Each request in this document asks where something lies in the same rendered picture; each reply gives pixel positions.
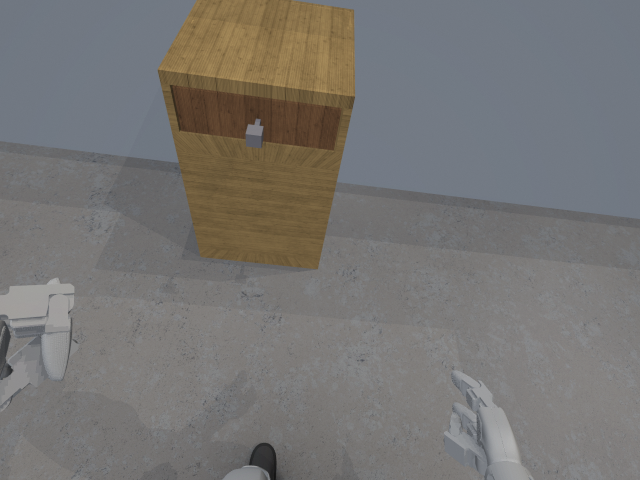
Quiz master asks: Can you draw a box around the left robot hand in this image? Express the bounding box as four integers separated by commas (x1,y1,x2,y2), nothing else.
0,278,79,412

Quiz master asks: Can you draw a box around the drawer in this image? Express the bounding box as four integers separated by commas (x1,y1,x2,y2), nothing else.
172,85,342,150

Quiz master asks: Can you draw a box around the right robot hand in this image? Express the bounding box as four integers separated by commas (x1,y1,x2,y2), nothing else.
444,370,523,478

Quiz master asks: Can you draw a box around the cabinet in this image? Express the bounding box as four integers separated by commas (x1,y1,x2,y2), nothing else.
157,0,355,269

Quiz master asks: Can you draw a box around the left robot foot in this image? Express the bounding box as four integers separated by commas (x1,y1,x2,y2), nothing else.
249,443,276,480

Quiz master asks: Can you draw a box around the left robot shin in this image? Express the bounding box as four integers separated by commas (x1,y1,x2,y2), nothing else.
242,466,270,479

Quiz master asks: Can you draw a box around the handle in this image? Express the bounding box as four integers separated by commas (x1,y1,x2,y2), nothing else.
245,119,264,148

